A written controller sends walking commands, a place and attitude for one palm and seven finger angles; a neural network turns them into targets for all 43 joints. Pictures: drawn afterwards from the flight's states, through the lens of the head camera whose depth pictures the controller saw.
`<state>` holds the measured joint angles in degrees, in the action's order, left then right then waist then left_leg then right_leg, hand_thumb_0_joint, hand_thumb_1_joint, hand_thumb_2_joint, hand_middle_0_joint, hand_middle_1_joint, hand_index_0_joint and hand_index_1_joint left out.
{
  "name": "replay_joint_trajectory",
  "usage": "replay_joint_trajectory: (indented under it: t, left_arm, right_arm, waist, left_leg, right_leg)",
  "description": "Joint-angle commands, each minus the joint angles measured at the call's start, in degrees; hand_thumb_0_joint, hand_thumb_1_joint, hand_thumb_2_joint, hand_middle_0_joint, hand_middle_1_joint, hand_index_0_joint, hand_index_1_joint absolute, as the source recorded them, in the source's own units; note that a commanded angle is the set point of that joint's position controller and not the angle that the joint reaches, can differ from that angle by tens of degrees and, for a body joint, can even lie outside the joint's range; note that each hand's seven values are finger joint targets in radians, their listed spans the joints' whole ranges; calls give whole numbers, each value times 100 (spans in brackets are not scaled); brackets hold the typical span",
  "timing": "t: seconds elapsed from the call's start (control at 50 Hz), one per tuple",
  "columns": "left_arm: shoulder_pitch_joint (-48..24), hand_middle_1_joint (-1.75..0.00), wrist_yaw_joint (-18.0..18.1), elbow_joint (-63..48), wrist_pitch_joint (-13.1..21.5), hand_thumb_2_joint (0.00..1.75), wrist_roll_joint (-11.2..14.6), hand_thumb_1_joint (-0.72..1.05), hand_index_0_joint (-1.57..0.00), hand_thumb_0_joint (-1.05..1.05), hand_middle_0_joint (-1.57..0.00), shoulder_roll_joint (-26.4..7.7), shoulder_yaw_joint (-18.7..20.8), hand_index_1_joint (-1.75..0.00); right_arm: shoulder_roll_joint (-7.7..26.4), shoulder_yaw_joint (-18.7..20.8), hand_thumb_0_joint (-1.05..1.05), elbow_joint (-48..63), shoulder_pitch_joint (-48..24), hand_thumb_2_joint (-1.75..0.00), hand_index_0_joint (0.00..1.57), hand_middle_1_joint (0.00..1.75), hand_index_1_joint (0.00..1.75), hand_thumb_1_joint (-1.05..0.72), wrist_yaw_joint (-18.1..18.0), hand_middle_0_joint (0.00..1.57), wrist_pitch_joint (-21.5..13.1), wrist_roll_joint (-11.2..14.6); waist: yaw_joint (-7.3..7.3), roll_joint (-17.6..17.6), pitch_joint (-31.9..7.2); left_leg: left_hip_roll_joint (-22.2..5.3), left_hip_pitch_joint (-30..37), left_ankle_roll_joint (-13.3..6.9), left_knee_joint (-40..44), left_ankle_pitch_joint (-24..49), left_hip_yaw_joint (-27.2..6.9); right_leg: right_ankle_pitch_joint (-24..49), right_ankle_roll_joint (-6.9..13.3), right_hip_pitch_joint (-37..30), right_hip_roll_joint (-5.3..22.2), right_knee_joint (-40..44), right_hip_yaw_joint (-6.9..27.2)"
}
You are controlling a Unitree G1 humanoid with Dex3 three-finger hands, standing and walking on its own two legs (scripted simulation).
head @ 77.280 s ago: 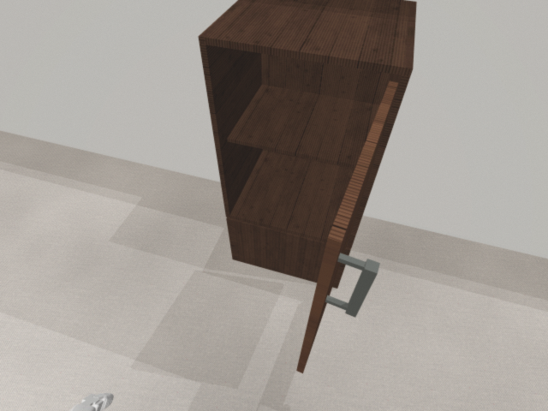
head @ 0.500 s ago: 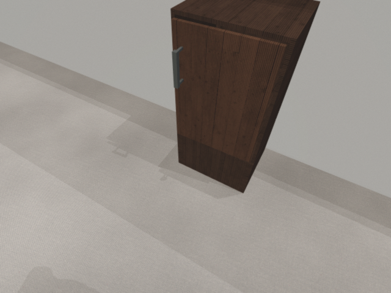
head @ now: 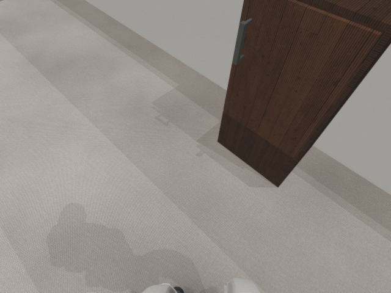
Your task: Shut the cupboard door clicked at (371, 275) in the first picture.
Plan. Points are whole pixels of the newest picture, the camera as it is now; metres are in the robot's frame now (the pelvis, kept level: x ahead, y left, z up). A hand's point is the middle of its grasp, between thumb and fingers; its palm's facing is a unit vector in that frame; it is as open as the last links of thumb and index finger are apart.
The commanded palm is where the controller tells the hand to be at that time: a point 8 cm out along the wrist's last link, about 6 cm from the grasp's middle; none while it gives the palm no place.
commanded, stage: walk to a spot facing it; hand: left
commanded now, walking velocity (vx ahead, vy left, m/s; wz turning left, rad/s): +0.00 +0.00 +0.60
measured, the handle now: (242, 42) +0.92 -0.14 -0.02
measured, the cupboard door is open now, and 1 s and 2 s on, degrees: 2 2 2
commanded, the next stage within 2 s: turn to face it in 1.58 s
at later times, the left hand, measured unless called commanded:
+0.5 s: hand out of the picture +0.00 +0.14 -0.14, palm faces +0.32 -0.90 -0.30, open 7.4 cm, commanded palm none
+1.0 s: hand out of the picture +0.00 +0.19 -0.14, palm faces +0.60 -0.75 -0.29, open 7.4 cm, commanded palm none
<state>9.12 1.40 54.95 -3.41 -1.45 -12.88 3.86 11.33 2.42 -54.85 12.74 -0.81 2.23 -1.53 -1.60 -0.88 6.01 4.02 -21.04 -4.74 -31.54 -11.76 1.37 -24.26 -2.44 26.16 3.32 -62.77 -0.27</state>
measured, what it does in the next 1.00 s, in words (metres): steps on the spot, turning left: right foot, then left foot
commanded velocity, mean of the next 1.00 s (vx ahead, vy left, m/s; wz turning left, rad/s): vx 0.13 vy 0.00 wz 0.60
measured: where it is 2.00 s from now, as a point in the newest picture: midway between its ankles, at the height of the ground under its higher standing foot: (144, 271)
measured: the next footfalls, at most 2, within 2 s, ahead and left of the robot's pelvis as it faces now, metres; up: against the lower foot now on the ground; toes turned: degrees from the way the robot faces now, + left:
right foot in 0.28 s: +0.05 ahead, -0.17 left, +0.00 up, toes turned +13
left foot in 0.68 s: -0.03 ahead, +0.08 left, +0.00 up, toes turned +33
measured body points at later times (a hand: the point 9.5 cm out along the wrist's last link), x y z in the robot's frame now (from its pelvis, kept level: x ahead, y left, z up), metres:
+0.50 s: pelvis +0.00 -0.07 +0.01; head +0.06 -0.08 +0.45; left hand -0.02 +0.18 -0.12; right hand +0.16 -0.31 -0.15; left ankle -0.05 +0.06 -0.65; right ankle +0.01 -0.18 -0.73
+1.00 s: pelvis +0.06 -0.04 +0.00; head +0.10 -0.04 +0.45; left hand -0.03 +0.23 -0.12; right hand +0.25 -0.22 -0.16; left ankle -0.06 +0.05 -0.73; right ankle +0.18 -0.10 -0.73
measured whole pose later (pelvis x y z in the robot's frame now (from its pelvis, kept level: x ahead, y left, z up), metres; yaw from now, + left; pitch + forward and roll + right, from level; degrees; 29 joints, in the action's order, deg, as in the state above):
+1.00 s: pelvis +0.06 -0.04 +0.00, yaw +38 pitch +0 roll +1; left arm 12.1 -1.9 49.1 0.1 -1.8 -14.5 3.9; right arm 13.1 2.9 -53.6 15.3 0.5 1.8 -1.6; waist -0.6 1.0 3.3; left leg 1.2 -12.7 0.1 -33.0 -21.1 -5.3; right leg -18.8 -3.6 23.3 3.9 -37.7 -3.6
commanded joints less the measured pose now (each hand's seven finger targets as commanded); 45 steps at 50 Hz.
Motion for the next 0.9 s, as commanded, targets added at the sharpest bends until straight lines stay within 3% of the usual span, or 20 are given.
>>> replay_joint_trajectory:
  t: [0.0,0.16,0.22,0.24,0.26,0.28,0.3,0.34,0.38,0.42,0.56,0.6,0.62,0.64,0.66,0.68,0.72,0.74,0.8,0.88]
  left_arm:
    - [124,-30,-10,-480,192,90,-15,90,-20,0,-20,-566,148,-30]
    - [206,-30,17,-698,165,90,19,90,-20,0,-20,-550,107,-30]
    - [928,-30,43,-553,203,90,37,90,-20,0,-20,-725,164,-30]
    - [1123,-30,71,-555,247,90,-12,90,-20,0,-20,-1038,227,-30]
    - [955,-30,105,-672,294,90,-101,90,-20,0,-20,-1527,320,-30]
    - [266,-30,122,-841,244,90,-28,90,-20,0,-20,-1463,193,-30]
    - [25,-30,164,-916,286,90,-19,90,-20,0,-20,-1196,226,-30]
    - [-216,-30,139,-886,367,90,-14,90,-20,0,-20,-799,110,-30]
    - [215,-30,134,-800,418,90,-17,90,-20,0,-20,-846,127,-30]
    - [624,-30,143,-686,416,90,-26,90,-20,0,-20,-956,185,-30]
    - [1140,-30,108,-550,364,90,-72,90,-20,0,-20,-1114,292,-30]
    - [1081,-30,63,-518,377,90,-42,90,-20,0,-20,-1142,300,-30]
    - [1066,-30,31,-523,377,90,0,90,-20,0,-20,-1123,297,-30]
    - [1055,-30,-15,-629,363,90,42,90,-20,0,-20,-954,269,-30]
    - [710,-30,-89,-957,384,90,37,90,-20,0,-20,-578,127,-30]
    - [151,-30,-75,-1203,339,90,-46,90,-20,0,-20,-678,125,-30]
    - [-340,-30,-115,-1154,343,90,-39,90,-20,0,-20,-689,170,-30]
    - [-222,-30,-173,-1066,348,90,-37,90,-20,0,-20,-701,175,-30]
    - [93,-30,-265,-907,379,90,-25,90,-20,0,-20,-644,170,-30]
    - [187,-30,-304,-922,380,90,-18,90,-20,0,-20,-566,140,-30]
  right_arm:
    - [1219,326,0,312,356,-90,20,30,30,-90,-78,20,-128,-5]
    - [1362,474,0,464,91,-90,20,30,30,-90,12,20,26,-46]
    - [1243,499,0,622,-251,-90,20,30,30,-90,38,20,76,4]
    - [990,488,0,675,-224,-90,20,30,30,-90,74,20,96,61]
    - [634,452,0,748,-98,-90,20,30,30,-90,91,20,74,82]
    - [860,486,0,744,-59,-90,20,30,30,-90,112,20,76,-38]
    - [822,509,0,715,105,-90,20,30,30,-90,113,20,135,-26]
    - [753,428,0,614,75,-90,20,30,30,-90,195,20,117,-25]
    - [634,342,0,668,-121,-90,20,30,30,-90,222,20,107,34]
    - [556,283,0,757,-429,-90,20,30,30,-90,228,20,105,47]
    - [462,192,0,871,-890,-90,20,30,30,-90,229,20,58,80]
    - [529,190,0,829,-620,-90,20,30,30,-90,226,20,1,73]
    - [663,214,0,758,-316,-90,20,30,30,-90,218,20,-43,38]
    - [1140,326,0,655,118,-90,20,30,30,-90,204,20,-105,-12]
    - [1828,500,0,532,651,-90,20,30,30,-90,156,20,-117,-49]
    - [1814,477,0,377,964,-90,20,30,30,-90,145,20,-79,-23]
    - [1491,386,0,532,549,-90,20,30,30,-90,44,20,-151,-43]
    - [1356,336,0,607,262,-90,20,30,30,-90,36,20,-189,-44]
    - [1335,313,0,690,57,-90,20,30,30,-90,20,20,-276,-27]
    - [1376,366,0,672,-110,-90,20,30,30,-90,67,20,-265,-42]
  waist:
    - [-12,438,-1034]
    - [10,1091,-960]
    - [354,1013,-1085]
    - [425,226,-1056]
    - [399,-1396,-848]
    - [125,-863,-497]
    - [-58,-830,-575]
    - [-193,-773,-286]
    - [-16,-884,-521]
    - [192,-869,-624]
    - [445,-1304,-793]
    - [294,-1198,-978]
    - [98,-928,-1079]
    - [-169,174,-1364]
    - [-494,1895,-1435]
    - [-636,1274,-1139]
    - [-494,1452,-402]
    - [-297,1264,-229]
    - [-71,969,-484]
    - [87,1015,-262]
  left_leg:
    - [-1565,1251,-427,1543,205,-2375]
    - [-1278,613,-392,1455,-262,-2732]
    - [-811,-263,-33,1128,-583,-2490]
    - [-328,-965,297,305,-1178,-2014]
    - [453,-1734,751,-1593,-1786,-795]
    - [116,-1482,674,-3007,-1985,-764]
    - [-24,-1343,628,-3708,-1822,-795]
    - [-382,-1425,741,-3945,-1253,-537]
    - [-397,-1355,824,-3552,-1219,-266]
    - [-436,-1299,842,-2978,-1328,-62]
    - [-398,-518,678,-1204,-1492,370]
    - [-278,204,582,-253,-1026,553]
    - [-254,1003,491,469,-522,536]
    - [-1073,2289,132,911,239,-491]
    - [-2605,3163,-737,995,1515,-2611]
    - [-2807,2578,-990,1259,135,-2695]
    - [-2253,1648,-763,1563,-1316,-2597]
    - [-2011,1430,-641,1638,-1344,-2363]
    - [-1671,1370,-563,1554,-986,-1932]
    - [-1414,502,-464,1624,-1679,-1763]
  right_leg:
    - [279,-88,548,-3,241,215]
    - [22,-22,-368,-392,1843,46]
    - [650,84,-1848,-484,3487,-63]
    - [210,326,-2426,228,4450,656]
    - [-717,1070,-2253,1971,5326,2731]
    - [-199,1282,-1175,2404,5243,2393]
    - [92,1290,-876,2167,5061,2324]
    - [2152,1151,-1212,1506,4376,951]
    - [3812,1027,-1839,1404,3954,323]
    - [4501,990,-2344,1482,3744,124]
    - [5077,912,-2686,1681,3330,-180]
    - [4625,688,-2516,1609,3010,-445]
    - [4231,477,-2086,1503,2525,-678]
    - [2530,162,-816,1155,1463,-1025]
    - [-1268,-142,1036,357,177,-1075]
    - [-1474,-30,1277,415,-81,-436]
    - [-673,-21,1520,474,-246,-95]
    - [-252,-31,1469,455,-220,-38]
    - [78,-96,989,315,542,-149]
    - [465,-130,32,76,1851,-421]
